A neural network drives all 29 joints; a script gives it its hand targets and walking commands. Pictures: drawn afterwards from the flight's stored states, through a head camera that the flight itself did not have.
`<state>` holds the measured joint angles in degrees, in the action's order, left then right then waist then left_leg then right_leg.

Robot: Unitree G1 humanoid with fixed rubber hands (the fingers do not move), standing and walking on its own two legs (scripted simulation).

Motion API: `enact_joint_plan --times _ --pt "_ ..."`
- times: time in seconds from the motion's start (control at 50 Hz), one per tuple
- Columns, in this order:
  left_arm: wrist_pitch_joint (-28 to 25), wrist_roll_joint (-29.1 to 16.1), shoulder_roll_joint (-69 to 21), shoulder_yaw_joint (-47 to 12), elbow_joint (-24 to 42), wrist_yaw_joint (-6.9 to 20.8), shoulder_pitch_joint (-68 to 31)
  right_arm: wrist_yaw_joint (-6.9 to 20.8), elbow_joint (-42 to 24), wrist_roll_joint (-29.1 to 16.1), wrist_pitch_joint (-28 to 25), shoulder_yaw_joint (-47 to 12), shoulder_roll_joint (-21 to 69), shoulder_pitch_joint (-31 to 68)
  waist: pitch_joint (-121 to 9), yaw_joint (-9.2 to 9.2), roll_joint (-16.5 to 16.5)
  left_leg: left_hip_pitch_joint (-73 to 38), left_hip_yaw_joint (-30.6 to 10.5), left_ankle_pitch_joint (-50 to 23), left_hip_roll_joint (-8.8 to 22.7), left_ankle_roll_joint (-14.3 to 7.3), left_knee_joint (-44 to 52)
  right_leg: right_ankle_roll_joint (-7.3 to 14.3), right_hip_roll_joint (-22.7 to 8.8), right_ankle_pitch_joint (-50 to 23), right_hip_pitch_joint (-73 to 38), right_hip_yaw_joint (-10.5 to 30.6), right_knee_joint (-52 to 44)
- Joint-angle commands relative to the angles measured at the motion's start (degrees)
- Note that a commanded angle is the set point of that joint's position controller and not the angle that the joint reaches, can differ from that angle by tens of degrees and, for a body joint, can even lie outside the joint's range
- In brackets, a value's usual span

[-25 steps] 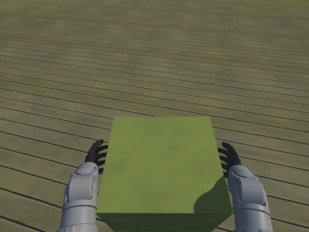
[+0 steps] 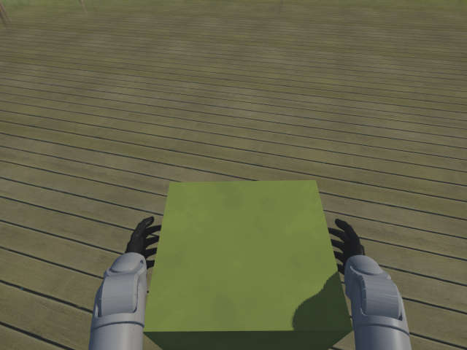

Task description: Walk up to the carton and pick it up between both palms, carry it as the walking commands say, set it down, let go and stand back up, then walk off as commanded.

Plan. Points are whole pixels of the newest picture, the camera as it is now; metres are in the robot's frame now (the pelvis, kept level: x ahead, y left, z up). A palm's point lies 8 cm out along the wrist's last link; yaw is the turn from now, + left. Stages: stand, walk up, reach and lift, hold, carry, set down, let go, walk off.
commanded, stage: hold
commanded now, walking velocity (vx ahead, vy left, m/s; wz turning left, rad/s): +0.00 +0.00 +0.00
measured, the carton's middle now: (243, 268) +0.29 +0.01 -0.03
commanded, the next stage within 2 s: carry in 0.30 s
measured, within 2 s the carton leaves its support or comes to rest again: neither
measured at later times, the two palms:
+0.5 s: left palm (123, 251) +0.27 +0.21 +0.06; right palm (341, 252) +0.28 -0.16 +0.05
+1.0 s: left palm (74, 292) +0.19 +0.26 +0.07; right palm (325, 287) +0.21 -0.12 +0.06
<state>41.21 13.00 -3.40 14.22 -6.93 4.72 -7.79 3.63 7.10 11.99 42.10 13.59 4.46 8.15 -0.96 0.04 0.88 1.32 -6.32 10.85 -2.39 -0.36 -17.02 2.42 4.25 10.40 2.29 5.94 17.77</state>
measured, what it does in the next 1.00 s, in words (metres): shifts its weight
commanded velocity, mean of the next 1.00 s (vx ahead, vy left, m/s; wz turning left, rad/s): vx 0.00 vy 0.15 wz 0.00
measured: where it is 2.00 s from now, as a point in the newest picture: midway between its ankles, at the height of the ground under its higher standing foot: outside the picture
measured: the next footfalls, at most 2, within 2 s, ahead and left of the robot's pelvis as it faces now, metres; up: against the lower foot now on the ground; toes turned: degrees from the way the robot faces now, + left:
left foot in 1.52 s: -0.03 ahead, +0.25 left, +0.00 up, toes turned +8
right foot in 1.74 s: -0.03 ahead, +0.05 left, +0.00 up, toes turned -8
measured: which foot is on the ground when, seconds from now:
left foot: down 0.00-1.00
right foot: down 0.00-1.00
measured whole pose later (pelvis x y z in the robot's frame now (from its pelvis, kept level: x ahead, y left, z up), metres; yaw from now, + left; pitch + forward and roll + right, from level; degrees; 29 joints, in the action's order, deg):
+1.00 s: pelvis -0.02 +0.06 -0.03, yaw +2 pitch +3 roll +1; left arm 68.5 1.8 -3.2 11.4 24.9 0.1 -0.1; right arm -1.8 -27.2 1.4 70.2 11.4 3.7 -0.6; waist -11.1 0.6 1.1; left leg 22.6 2.5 18.4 -6.5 -5.8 -38.2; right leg -3.4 -5.3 20.2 23.4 -0.4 41.1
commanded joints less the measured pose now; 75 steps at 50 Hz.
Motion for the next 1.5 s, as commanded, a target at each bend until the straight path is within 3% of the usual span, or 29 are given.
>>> enact_joint_plan --times 0.0,0.26,0.28,0.32,0.38,0.42,0.44,0.48,0.52,0.6,0.66,0.72,0.78,0.92,0.96,1.0,1.06,1.1,1.14,1.16,1.18,1.2,1.22,1.26,1.3,1.34,1.42,1.46,1.48 --pt "-2.0 -14.4 -42.9 -33.1 3.3 12.0 -30.8 10.4 -2.9 -13.0 -1.9 -34.4 45.9 30.1 -9.5 -0.57 -1.8 -0.7 2.3 -10.3 -3.1 0.1 0.6 -3.6 -1.3 -13.2 -3.4 0.0 -2.3" --pt "-2.6 -14.5 -46.3 -33.9 1.6 12.7 -33.0 11.4 -2.2 -13.5 -2.6 -35.5 47.9 32.0 -12.3 0.45 -1.6 -0.2 1.4 -11.7 -2.4 0.1 0.9 -3.3 -0.3 -13.4 -4.8 -0.8 -1.7" --pt "-1.1 -16.5 -50.6 -36.8 1.3 13.1 -37.8 12.1 -3.3 -13.4 -1.1 -36.4 49.8 35.0 -19.0 -0.48 -0.1 4.9 -0.5 -14.6 8.7 -0.4 -9.1 -1.8 -11.9 -14.5 2.0 -0.7 8.7" --pt "0.0 -17.2 -50.4 -37.7 3.5 12.3 -37.5 11.7 -7.0 -15.5 -0.8 -38.7 50.2 38.6 -16.0 0.58 1.7 9.0 -0.9 -6.1 7.7 -0.7 -7.9 -1.4 -11.8 -2.7 5.2 1.1 8.5" --pt "2.5 -19.1 -51.0 -39.0 8.1 11.3 -36.0 10.8 -11.1 -16.9 2.1 -40.4 51.5 37.5 -19.1 1.25 -3.3 12.0 1.3 -8.0 5.9 -0.6 -16.9 0.9 -16.9 -9.0 6.7 7.4 7.5" --pt "4.6 -18.9 -51.0 -39.6 10.0 10.2 -35.0 10.6 -12.4 -18.5 4.3 -41.1 51.8 37.6 -20.5 1.14 -6.5 15.5 3.6 4.6 3.2 -0.7 -15.9 4.0 -20.2 -12.6 5.7 11.0 8.4" --pt "5.4 -19.6 -49.6 -40.3 13.8 9.5 -35.3 10.3 -13.3 -19.1 5.5 -41.5 51.5 35.6 -19.7 0.77 -10.0 14.2 4.8 8.3 3.4 -0.8 -12.9 3.5 -19.8 -13.6 7.1 9.4 9.5" --pt "8.3 -20.4 -49.9 -41.6 16.0 7.9 -32.8 9.8 -16.4 -21.4 7.9 -43.0 50.9 35.4 -19.7 0.51 -7.2 9.9 4.0 -2.4 4.2 -2.1 -11.2 1.6 -16.4 -13.0 13.4 5.7 14.0" --pt "11.3 -22.6 -50.7 -43.8 19.9 6.7 -34.7 8.0 -20.2 -21.7 10.4 -43.8 49.6 35.4 -18.6 0.03 1.3 7.6 1.1 -17.5 8.3 -3.9 -13.4 -0.7 -13.1 -8.2 19.7 0.8 17.6" --pt "17.2 -25.3 -46.4 -45.3 27.5 3.8 -28.2 4.5 -25.2 -22.8 16.4 -44.5 46.7 25.5 -24.0 0.35 2.1 7.2 -4.1 -29.2 12.9 -7.5 -13.8 -2.3 -10.6 0.5 19.2 -3.9 21.3" --pt "22.1 -28.5 -47.1 -46.0 30.9 2.1 -25.2 1.9 -31.9 -24.8 21.0 -46.3 47.3 25.4 -20.0 0.66 -1.1 13.4 -3.1 -24.6 11.7 -6.9 -12.7 -2.7 -10.6 3.4 18.6 -5.0 20.2" --pt "24.9 -29.6 -46.1 -47.6 35.2 0.7 -24.5 -0.2 -38.0 -25.1 23.4 -46.0 43.4 24.3 -18.6 0.42 1.7 12.5 -1.9 -20.8 10.9 -4.7 -11.9 -2.9 -11.1 2.8 21.7 -5.9 22.9" --pt "26.8 -29.7 -42.9 -47.1 39.0 -0.5 -23.5 -1.3 -38.5 -24.7 25.7 -45.1 42.1 20.3 -17.0 0.62 4.9 13.6 -2.3 -23.2 11.5 -5.8 -11.5 -3.8 -10.3 7.4 21.1 -9.4 21.0" --pt "27.8 -28.0 -40.0 -45.0 40.8 -1.9 -19.6 -2.0 -42.1 -25.8 27.3 -46.4 40.5 19.7 -18.6 0.12 -10.0 20.8 3.0 1.4 5.6 -1.5 -15.8 -0.9 -19.0 -2.2 14.2 0.8 15.6" --pt "28.4 -27.4 -40.1 -45.4 39.8 -2.1 -20.7 -1.9 -41.5 -26.0 27.6 -46.0 39.9 21.8 -14.5 0.06 -4.9 18.4 -0.7 4.5 7.7 -2.6 -8.5 -2.0 -15.7 8.4 21.6 -2.0 17.2" --pt "28.9 -27.2 -39.2 -46.6 40.3 -2.5 -20.4 -2.0 -40.8 -25.5 27.6 -44.6 38.1 17.5 -12.8 -0.24 8.8 13.9 -10.1 -1.4 15.0 -4.6 -0.8 -5.0 -8.9 16.2 29.1 -11.9 28.1" --pt "28.9 -27.9 -39.8 -46.6 41.1 -2.2 -22.2 -1.8 -38.8 -24.7 27.9 -43.6 40.2 17.4 -10.1 -0.14 7.8 18.8 -10.3 1.5 15.2 -7.6 1.0 -4.0 -8.7 20.0 26.8 -11.5 28.5" --pt "28.7 -28.7 -40.6 -46.5 41.8 -1.7 -21.2 -1.9 -41.2 -25.2 27.5 -44.1 40.5 18.3 -12.6 0.51 5.5 20.5 -6.3 -3.4 13.2 -8.5 -2.3 -3.2 -8.2 13.6 21.8 -13.0 23.3" --pt "28.9 -28.3 -41.1 -45.2 39.7 -1.5 -18.9 -2.1 -42.5 -25.8 27.4 -45.3 39.7 19.0 -16.5 1.03 3.5 24.1 0.9 0.8 9.2 -6.0 -7.9 -2.6 -11.0 6.3 9.8 -11.9 12.3" --pt "28.2 -28.3 -41.3 -44.5 38.8 -1.5 -17.4 -2.3 -42.8 -26.0 27.0 -45.9 40.1 18.1 -19.0 1.29 -5.0 28.3 4.0 2.7 6.9 -3.3 -14.0 -0.8 -17.3 4.2 3.3 -2.8 7.1" --pt "27.7 -27.1 -39.0 -43.6 38.4 -1.8 -14.8 -2.2 -42.8 -25.8 26.7 -46.4 39.0 17.5 -19.0 1.14 -16.7 34.7 8.4 9.2 1.9 -0.6 -25.3 2.5 -29.1 -10.7 -0.6 10.6 2.5" --pt "27.3 -26.7 -40.6 -43.2 38.6 -2.0 -14.6 -2.0 -44.1 -26.9 27.0 -48.4 39.7 20.8 -17.9 1.04 -21.4 34.0 8.8 18.0 2.6 0.5 -34.8 7.7 -35.5 -11.0 5.5 17.2 -0.3" --pt "27.0 -26.0 -40.4 -43.2 37.9 -1.8 -13.2 -1.7 -45.4 -27.8 26.5 -48.6 39.0 22.5 -18.6 0.84 -16.3 30.0 4.2 16.7 5.5 -0.8 -37.0 8.1 -34.5 -6.3 9.2 14.2 0.0" --pt "26.7 -25.6 -41.1 -43.4 39.5 -2.0 -15.5 -1.2 -44.0 -28.3 26.2 -48.9 40.5 23.5 -14.1 0.67 -9.5 30.3 7.2 17.0 5.1 -0.3 -32.6 5.1 -29.4 -9.2 11.3 6.0 1.6" --pt "26.6 -25.0 -38.2 -43.7 42.2 -2.4 -15.5 -0.9 -41.1 -27.7 26.1 -47.7 39.9 18.8 -14.1 0.75 -8.9 26.1 10.4 15.6 2.9 0.2 -28.2 2.2 -26.1 -8.3 13.7 0.9 2.3" --pt "25.9 -26.8 -38.7 -45.9 47.3 -2.1 -20.5 -0.7 -40.4 -27.1 26.0 -47.5 42.0 18.5 -14.3 0.71 -13.9 26.7 12.1 13.4 2.2 0.9 -26.5 1.4 -24.2 -8.6 11.3 -2.0 2.8" --pt "27.1 -25.7 -35.9 -44.3 42.9 -2.5 -15.6 -1.8 -38.2 -25.0 26.4 -44.5 38.3 14.5 -15.1 0.66 -12.0 18.9 15.8 11.1 0.6 1.3 -13.3 1.2 -23.3 -5.1 13.6 -3.2 6.1" --pt "27.3 -26.1 -35.3 -45.2 43.2 -2.3 -16.6 -2.1 -38.3 -24.4 26.2 -43.8 38.1 13.6 -17.0 0.18 -4.2 11.0 11.0 7.1 4.7 -0.3 -5.8 -2.0 -19.7 1.2 18.5 -6.9 11.7" --pt "27.5 -27.3 -37.0 -45.8 42.8 -2.0 -17.9 -2.2 -38.6 -24.3 26.0 -43.3 38.6 14.2 -18.6 0.14 6.2 8.4 0.3 3.6 12.5 -2.3 -1.4 -4.4 -14.1 6.7 23.1 -11.7 20.4"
